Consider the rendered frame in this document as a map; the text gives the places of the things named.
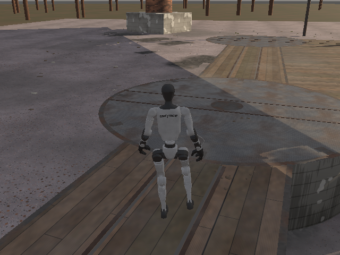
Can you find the left robot hand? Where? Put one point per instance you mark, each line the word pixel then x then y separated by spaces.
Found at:
pixel 141 149

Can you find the robot left upper arm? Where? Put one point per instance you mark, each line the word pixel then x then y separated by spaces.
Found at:
pixel 149 121

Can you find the robot right forearm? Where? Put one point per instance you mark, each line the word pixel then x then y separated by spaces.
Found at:
pixel 196 141

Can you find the right robot hand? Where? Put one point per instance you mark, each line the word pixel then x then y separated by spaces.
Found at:
pixel 199 153

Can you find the robot right upper arm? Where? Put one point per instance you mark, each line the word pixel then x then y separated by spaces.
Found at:
pixel 188 120

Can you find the left robot thigh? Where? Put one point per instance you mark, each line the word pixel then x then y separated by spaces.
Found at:
pixel 157 156

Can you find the robot head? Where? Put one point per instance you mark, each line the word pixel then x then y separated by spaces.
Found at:
pixel 168 94

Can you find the robot left forearm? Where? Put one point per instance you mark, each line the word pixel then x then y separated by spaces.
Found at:
pixel 144 139

